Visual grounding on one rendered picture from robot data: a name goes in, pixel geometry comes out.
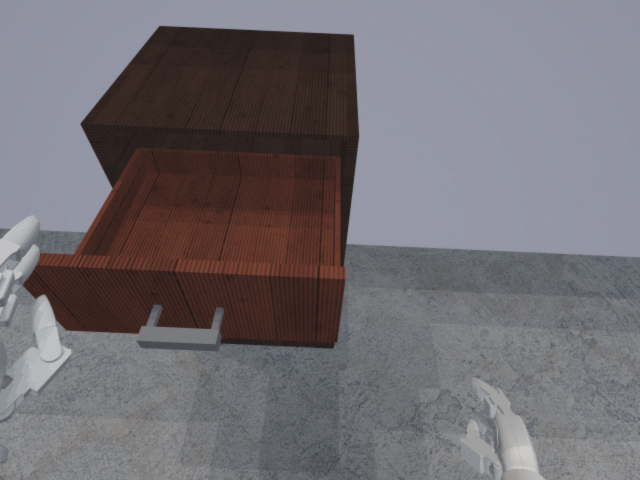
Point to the left robot hand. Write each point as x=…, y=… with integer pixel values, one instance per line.
x=36, y=368

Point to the right robot hand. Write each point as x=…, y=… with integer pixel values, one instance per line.
x=507, y=442

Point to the handle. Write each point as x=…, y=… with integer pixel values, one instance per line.
x=154, y=337

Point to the cabinet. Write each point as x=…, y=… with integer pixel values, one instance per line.
x=235, y=90

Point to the drawer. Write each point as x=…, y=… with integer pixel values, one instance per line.
x=256, y=234

